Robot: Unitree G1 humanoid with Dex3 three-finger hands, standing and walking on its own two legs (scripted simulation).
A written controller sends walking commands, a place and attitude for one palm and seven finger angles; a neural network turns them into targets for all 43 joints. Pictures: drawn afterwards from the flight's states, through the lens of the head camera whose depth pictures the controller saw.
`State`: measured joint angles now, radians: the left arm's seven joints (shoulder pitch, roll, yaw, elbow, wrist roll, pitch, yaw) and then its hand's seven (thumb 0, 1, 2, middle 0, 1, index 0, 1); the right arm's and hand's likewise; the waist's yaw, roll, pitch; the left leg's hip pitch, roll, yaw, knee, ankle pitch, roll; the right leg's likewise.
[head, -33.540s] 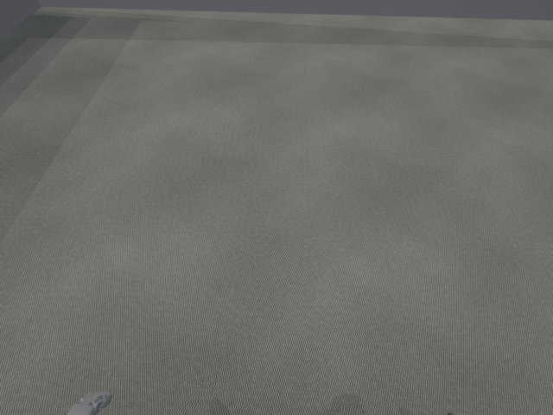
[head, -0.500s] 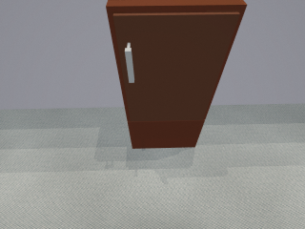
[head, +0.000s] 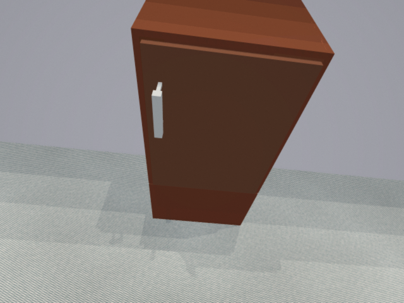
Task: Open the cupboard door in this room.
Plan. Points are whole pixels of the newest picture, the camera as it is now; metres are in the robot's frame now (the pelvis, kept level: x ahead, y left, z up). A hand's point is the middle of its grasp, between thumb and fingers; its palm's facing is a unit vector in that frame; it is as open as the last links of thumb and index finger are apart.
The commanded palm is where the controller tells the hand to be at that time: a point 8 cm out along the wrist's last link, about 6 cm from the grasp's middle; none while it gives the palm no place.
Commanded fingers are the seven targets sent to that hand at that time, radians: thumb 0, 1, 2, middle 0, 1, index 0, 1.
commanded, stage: shuffle to correct the standing spot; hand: left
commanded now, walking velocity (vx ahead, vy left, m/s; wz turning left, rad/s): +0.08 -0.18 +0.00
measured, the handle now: (159, 110) +0.56 +0.17 +0.03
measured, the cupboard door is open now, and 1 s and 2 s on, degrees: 0 0 0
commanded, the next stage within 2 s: come to a stop and stand still in 0.08 s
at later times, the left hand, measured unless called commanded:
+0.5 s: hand out of the picture +0.14 +0.08 -0.15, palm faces +0.04 -0.97 -0.24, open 7.3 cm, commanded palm none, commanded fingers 0.00 0.90 0.90 -0.20 -0.30 -0.20 -0.30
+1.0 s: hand out of the picture +0.01 +0.17 -0.17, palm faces +0.07 -0.98 -0.20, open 7.4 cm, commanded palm none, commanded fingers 0.00 0.90 0.90 -0.20 -0.30 -0.20 -0.30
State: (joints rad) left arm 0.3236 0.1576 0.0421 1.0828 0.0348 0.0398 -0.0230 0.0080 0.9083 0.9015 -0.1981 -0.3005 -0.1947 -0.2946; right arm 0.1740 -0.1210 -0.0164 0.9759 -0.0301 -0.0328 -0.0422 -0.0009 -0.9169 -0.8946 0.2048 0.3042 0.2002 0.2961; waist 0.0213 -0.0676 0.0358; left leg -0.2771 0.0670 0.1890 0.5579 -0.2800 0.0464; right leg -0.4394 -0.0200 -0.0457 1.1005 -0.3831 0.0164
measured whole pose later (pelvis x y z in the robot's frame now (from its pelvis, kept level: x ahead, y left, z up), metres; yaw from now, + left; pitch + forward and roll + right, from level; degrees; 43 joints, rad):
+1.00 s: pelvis +0.02 -0.02 +0.01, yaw +0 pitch +1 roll +0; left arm 0.28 0.21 0.04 1.05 0.02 0.05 0.02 0.01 0.91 0.90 -0.20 -0.30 -0.19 -0.29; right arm 0.19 -0.14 -0.01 0.97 -0.02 0.01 -0.03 0.00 -0.93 -0.89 0.21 0.30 0.20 0.30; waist 0.03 -0.05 0.04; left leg -0.24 -0.03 0.09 0.41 -0.19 0.06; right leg -0.32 -0.04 -0.02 0.83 -0.44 0.05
